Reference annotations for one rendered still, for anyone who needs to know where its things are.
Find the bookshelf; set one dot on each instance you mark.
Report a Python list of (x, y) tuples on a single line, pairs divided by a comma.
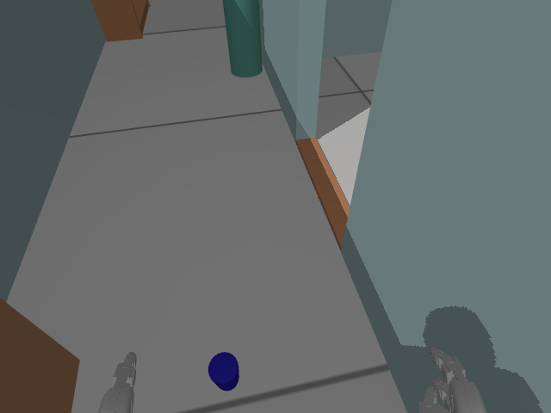
[(121, 19)]

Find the left robot hand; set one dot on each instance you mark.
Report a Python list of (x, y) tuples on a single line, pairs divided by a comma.
[(119, 398)]

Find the cup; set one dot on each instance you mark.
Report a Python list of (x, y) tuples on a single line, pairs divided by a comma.
[(223, 371)]

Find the right robot hand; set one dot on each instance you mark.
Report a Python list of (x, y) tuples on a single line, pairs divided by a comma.
[(459, 395)]

